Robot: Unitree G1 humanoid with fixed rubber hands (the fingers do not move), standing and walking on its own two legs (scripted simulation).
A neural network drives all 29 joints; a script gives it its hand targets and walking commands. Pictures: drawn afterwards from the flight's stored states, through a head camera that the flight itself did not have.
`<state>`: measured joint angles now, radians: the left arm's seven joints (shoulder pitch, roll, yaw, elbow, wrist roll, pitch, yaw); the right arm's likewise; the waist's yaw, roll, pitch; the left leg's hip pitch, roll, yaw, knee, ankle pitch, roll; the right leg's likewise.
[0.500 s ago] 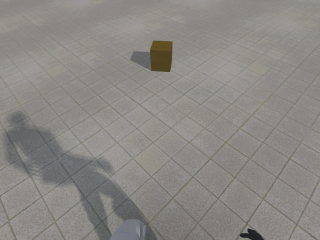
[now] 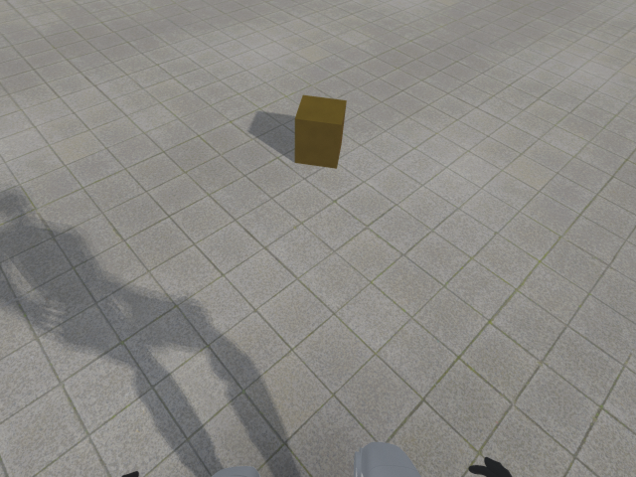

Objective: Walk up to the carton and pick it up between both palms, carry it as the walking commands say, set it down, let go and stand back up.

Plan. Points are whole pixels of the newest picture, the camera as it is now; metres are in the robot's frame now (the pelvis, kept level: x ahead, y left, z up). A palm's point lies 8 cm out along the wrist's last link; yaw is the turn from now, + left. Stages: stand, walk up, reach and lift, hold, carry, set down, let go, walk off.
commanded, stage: walk up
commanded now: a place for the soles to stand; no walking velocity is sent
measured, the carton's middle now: (320, 132) +1.62 -0.01 -0.64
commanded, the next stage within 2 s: none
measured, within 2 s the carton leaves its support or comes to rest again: neither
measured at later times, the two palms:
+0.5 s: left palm (174, 358) +0.27 +0.21 -0.09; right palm (476, 282) +0.43 -0.28 -0.09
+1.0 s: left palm (219, 168) +0.70 +0.22 -0.09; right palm (458, 248) +0.52 -0.27 -0.11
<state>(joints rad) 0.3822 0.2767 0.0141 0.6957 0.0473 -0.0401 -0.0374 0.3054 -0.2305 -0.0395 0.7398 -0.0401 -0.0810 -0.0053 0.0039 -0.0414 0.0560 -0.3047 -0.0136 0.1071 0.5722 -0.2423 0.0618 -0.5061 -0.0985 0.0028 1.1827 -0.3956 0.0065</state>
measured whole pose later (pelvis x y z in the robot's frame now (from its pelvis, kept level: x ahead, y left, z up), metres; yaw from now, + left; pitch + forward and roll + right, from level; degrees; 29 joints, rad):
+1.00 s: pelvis +0.56 -0.01 +0.01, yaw -2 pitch -2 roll +1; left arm 0.27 0.24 0.02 0.66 0.06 -0.04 -0.05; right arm 0.48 -0.27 -0.02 0.82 -0.04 -0.07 0.01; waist -0.07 -0.02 0.04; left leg -0.15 0.04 0.13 0.52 -0.34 0.01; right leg -0.53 -0.07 -0.04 0.74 -0.18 -0.02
